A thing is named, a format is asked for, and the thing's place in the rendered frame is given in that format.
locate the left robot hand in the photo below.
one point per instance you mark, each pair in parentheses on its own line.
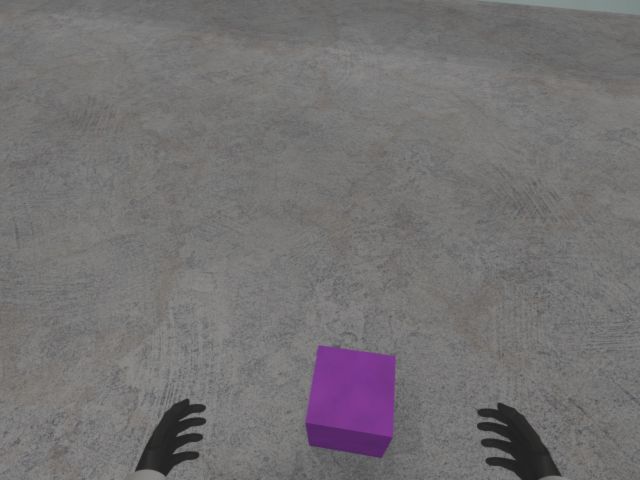
(157,454)

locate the right robot hand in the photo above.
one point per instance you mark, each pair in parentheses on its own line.
(532,459)

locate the carton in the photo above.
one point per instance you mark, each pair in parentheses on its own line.
(351,404)

